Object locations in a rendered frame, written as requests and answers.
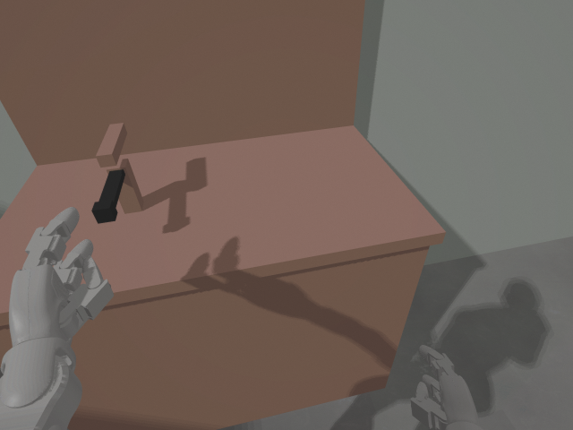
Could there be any left robot hand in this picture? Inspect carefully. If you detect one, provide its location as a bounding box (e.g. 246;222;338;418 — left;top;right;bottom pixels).
9;207;114;347

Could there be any tap lever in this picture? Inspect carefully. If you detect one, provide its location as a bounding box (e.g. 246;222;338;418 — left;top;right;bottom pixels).
92;169;125;224

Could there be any left robot forearm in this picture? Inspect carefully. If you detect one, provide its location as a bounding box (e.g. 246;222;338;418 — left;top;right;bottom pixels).
0;337;82;430

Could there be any counter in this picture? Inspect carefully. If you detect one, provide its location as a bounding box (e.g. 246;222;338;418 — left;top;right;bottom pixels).
0;0;446;430

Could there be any right robot hand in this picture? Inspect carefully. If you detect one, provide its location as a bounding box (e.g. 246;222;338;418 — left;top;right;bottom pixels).
411;345;479;430

